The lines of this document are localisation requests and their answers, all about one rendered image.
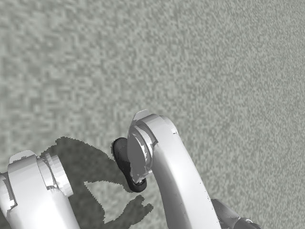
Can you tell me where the right robot foot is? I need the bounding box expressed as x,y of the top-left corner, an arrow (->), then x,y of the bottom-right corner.
112,137 -> 147,193

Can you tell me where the right robot hand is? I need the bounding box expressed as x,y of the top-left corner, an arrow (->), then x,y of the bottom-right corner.
211,199 -> 242,229

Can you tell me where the right robot arm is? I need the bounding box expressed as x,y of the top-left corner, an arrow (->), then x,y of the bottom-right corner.
234,218 -> 263,229

